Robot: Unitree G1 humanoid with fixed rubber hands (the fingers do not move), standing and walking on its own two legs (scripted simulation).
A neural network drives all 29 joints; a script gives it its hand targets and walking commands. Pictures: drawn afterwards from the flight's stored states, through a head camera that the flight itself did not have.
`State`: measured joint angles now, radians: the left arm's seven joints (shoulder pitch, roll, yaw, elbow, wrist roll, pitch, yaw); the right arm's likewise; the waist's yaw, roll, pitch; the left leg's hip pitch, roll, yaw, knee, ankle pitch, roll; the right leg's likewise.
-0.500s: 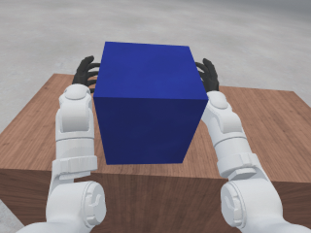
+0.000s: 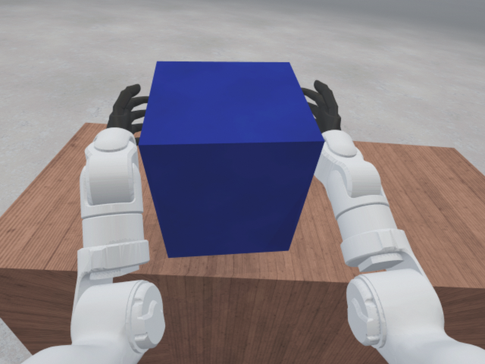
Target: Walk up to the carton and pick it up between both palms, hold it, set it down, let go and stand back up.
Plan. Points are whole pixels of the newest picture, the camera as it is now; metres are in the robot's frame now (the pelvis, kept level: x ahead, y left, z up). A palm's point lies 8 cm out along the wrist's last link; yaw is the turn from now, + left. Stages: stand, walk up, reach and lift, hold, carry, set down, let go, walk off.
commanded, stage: hold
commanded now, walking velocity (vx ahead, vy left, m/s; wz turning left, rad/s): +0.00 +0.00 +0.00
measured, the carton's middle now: (227, 162) +0.38 +0.01 +0.19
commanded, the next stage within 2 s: none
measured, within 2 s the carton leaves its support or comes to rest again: neither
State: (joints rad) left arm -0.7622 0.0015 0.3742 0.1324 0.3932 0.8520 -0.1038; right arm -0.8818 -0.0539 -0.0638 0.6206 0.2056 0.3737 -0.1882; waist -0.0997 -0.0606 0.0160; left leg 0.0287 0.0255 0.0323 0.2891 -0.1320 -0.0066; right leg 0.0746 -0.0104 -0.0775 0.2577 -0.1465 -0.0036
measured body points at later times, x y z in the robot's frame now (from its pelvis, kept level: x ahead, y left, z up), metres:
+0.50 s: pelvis +0.01 +0.00 +0.00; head -0.07 +0.02 +0.44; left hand +0.38 +0.17 +0.25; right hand +0.39 -0.14 +0.27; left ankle +0.03 +0.12 -0.75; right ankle +0.01 -0.11 -0.75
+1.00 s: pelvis +0.01 -0.01 +0.00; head -0.07 +0.01 +0.44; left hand +0.38 +0.16 +0.26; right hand +0.38 -0.14 +0.27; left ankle +0.03 +0.12 -0.75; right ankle +0.01 -0.11 -0.75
